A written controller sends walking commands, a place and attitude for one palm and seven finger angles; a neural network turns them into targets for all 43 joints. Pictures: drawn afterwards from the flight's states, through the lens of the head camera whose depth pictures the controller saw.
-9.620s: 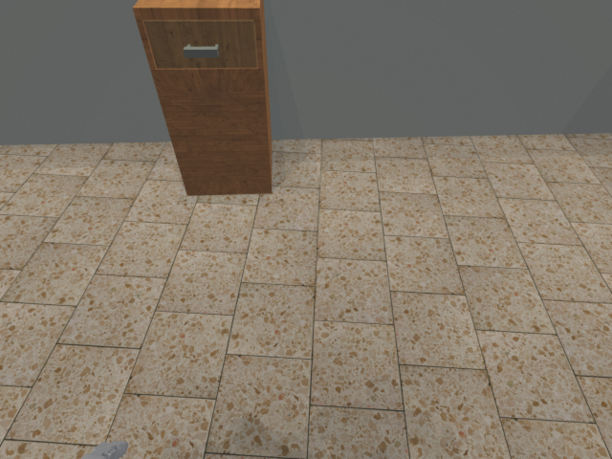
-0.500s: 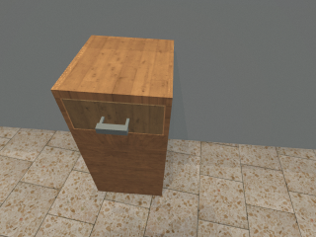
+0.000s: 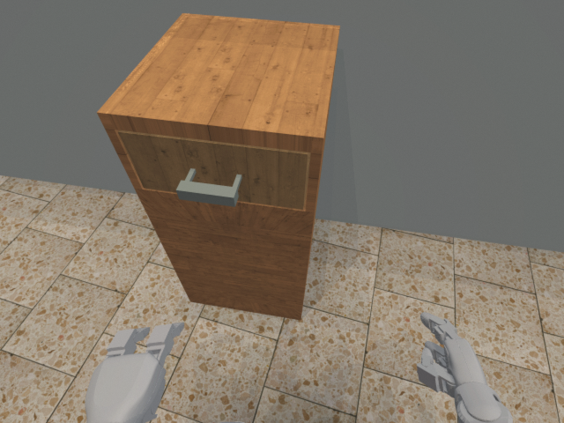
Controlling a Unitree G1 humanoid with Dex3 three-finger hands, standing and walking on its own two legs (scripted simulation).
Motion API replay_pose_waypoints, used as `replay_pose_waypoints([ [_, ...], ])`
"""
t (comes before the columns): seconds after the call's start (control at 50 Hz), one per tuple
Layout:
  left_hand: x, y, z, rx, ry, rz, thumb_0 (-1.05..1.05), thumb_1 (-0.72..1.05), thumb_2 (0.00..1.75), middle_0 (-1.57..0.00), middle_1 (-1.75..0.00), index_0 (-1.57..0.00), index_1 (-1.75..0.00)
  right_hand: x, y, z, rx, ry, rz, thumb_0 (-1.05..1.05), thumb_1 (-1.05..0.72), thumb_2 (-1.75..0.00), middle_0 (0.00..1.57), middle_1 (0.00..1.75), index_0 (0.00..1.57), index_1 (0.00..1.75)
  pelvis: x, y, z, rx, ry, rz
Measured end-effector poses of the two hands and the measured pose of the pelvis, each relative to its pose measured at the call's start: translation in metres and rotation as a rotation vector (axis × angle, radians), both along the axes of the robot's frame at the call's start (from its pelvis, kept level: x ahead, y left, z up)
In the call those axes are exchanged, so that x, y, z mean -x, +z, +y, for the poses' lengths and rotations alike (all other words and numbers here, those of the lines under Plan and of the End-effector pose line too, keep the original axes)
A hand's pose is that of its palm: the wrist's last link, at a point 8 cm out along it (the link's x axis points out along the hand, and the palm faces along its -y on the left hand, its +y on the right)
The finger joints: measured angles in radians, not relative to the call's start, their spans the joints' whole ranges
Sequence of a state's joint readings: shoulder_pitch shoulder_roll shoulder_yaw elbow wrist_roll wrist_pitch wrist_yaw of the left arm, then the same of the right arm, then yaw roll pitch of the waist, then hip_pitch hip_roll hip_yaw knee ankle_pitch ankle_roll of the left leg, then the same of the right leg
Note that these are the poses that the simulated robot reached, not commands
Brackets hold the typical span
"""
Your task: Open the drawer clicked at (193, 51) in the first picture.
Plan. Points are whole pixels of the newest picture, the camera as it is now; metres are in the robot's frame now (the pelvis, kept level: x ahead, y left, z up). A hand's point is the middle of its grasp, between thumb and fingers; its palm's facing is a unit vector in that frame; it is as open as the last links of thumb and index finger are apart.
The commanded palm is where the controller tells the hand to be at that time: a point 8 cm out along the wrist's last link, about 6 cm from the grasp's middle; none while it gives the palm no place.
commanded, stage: raise the hand with hooked fingers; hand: left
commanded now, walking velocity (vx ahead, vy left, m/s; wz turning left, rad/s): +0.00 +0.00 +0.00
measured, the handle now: (211, 184) +0.52 +0.23 -0.02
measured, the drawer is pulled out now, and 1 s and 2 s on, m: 0.00 0.00 0.00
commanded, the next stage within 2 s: move the hooked fingers above the handle in 1.42 s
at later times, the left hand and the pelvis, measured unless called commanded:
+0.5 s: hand (154, 289) +0.26 +0.23 +0.03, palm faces -0.02 -0.09 -1.00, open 11.9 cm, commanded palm +0.25 +0.24 +0.09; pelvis +0.04 -0.01 +0.01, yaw -1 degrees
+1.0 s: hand (125, 210) +0.34 +0.28 +0.11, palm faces +0.07 -0.07 -0.99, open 13.8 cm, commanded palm +0.31 +0.27 +0.16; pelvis +0.03 +0.04 +0.03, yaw -1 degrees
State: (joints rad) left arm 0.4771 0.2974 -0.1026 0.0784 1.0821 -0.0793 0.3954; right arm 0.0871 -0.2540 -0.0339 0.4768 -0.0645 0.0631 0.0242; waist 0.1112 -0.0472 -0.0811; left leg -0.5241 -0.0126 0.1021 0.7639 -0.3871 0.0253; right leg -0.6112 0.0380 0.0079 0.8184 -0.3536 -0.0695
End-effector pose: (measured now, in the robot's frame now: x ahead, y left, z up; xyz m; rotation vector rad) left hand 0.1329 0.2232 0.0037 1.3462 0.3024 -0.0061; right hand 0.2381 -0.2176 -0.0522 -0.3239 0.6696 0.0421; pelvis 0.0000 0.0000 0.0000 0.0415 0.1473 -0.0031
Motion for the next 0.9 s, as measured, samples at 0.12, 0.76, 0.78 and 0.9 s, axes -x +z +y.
replay_pose_waypoints([
  [0.12,-0.023,0.036,0.024,-0.153,-0.001,-0.192,0.00,0.38,0.68,-0.27,-0.63,-0.26,-0.63,-0.026,-0.022,0.011,-0.015,0.056,0.011,0.01,-0.91,-0.90,0.20,0.30,0.20,0.30,-0.009,-0.014,-0.010,0.014,0.044,0.027],
  [0.76,-0.157,0.114,0.029,-0.116,-0.049,-0.250,0.00,-0.35,0.36,-0.31,-1.11,-0.30,-1.10,0.013,-0.022,-0.006,-0.066,-0.199,0.149,0.01,-0.91,-0.90,0.20,0.30,0.20,0.30,-0.039,0.018,0.018,0.028,-0.022,-0.030],
  [0.78,-0.158,0.117,0.027,-0.114,-0.070,-0.249,0.00,-0.37,0.35,-0.31,-1.12,-0.31,-1.12,0.011,-0.020,0.000,-0.071,-0.192,0.140,0.01,-0.91,-0.90,0.20,0.30,0.20,0.30,-0.038,0.019,0.020,0.029,-0.022,-0.039],
  [0.9,-0.169,0.140,0.034,-0.149,-0.127,-0.281,0.00,-0.45,0.32,-0.32,-1.17,-0.31,-1.17,0.005,-0.010,0.030,-0.102,-0.147,0.123,0.01,-0.91,-0.90,0.20,0.30,0.20,0.30,-0.036,0.023,0.029,0.036,-0.020,-0.079],
])
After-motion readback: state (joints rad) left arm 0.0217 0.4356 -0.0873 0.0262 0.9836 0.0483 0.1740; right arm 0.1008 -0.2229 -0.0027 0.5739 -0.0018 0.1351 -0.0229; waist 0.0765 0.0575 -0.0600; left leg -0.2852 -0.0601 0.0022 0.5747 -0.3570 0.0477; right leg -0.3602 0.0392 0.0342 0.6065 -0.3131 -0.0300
